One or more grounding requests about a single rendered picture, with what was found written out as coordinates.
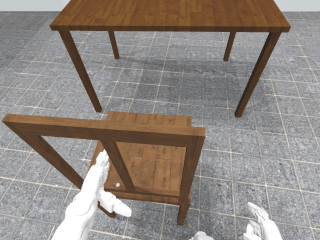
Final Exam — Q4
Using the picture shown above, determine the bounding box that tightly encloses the chair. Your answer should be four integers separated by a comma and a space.
2, 111, 206, 226

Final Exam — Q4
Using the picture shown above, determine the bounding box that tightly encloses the right robot hand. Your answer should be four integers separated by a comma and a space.
243, 202, 283, 240

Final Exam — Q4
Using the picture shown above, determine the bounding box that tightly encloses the robot left forearm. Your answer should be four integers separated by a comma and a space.
51, 191, 98, 240

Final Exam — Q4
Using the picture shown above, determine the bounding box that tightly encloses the right robot shin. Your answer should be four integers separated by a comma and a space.
195, 231, 206, 236

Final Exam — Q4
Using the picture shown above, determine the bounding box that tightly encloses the table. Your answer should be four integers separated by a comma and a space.
49, 0, 291, 118

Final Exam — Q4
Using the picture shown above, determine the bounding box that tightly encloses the left robot hand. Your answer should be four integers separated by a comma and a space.
80, 149, 132, 217

